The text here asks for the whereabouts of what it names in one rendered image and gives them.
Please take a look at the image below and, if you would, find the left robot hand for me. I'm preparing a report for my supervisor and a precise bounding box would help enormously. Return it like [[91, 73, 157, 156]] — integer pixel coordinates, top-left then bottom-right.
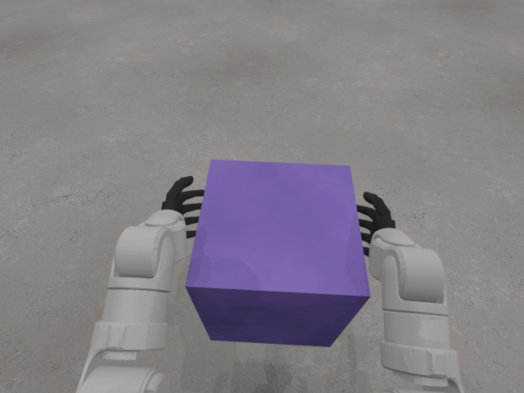
[[161, 176, 205, 238]]

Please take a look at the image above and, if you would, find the robot right forearm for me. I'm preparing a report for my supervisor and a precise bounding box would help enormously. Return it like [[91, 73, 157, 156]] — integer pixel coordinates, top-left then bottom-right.
[[368, 228, 464, 393]]

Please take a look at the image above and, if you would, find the right robot hand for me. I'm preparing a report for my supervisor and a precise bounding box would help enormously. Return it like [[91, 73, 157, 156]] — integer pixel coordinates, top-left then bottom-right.
[[356, 192, 395, 257]]

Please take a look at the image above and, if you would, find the carton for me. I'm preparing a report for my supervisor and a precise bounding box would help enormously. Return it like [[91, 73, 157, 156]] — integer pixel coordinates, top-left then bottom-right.
[[185, 160, 371, 347]]

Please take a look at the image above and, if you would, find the robot left forearm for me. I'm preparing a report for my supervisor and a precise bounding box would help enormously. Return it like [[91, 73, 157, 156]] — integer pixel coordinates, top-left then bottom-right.
[[75, 210, 187, 393]]

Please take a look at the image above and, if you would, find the robot left upper arm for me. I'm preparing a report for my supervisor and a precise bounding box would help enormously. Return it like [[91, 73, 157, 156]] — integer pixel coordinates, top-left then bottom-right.
[[79, 365, 169, 393]]

